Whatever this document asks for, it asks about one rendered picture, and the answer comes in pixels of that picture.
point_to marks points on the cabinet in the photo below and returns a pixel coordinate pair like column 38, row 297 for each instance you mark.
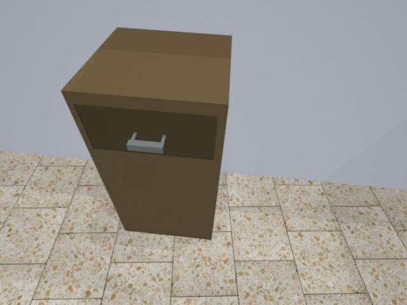
column 167, row 71

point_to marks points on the drawer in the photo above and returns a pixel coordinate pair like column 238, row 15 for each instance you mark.
column 188, row 135

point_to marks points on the handle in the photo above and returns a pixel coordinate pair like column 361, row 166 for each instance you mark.
column 146, row 146

